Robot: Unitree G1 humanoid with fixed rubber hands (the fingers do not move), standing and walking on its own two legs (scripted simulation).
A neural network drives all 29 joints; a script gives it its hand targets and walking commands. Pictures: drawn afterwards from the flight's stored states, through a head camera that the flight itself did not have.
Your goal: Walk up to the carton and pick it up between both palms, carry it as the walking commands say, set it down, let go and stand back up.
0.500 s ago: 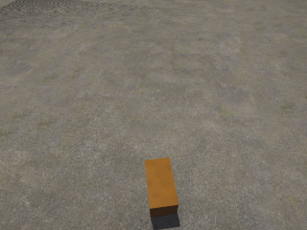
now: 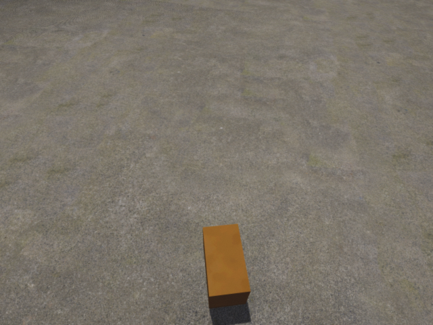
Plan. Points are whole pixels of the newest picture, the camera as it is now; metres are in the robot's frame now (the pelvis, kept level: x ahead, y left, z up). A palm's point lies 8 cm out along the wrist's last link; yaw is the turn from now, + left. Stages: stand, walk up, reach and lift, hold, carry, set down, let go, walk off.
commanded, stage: stand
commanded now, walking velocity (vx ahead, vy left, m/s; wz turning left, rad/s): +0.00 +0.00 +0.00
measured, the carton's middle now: (223, 265) +0.47 -0.04 -0.68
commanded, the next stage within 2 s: reach and lift in 0.30 s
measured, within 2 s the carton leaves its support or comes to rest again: neither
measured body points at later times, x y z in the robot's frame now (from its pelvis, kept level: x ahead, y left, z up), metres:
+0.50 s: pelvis -0.01 +0.00 -0.01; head +0.04 +0.00 +0.44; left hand +0.11 +0.23 -0.14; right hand +0.13 -0.24 -0.14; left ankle -0.02 +0.10 -0.74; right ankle -0.04 -0.12 -0.74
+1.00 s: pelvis -0.07 -0.01 -0.04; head +0.08 -0.01 +0.38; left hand +0.16 +0.20 -0.18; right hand +0.21 -0.23 -0.16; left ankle -0.02 +0.11 -0.74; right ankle -0.04 -0.12 -0.74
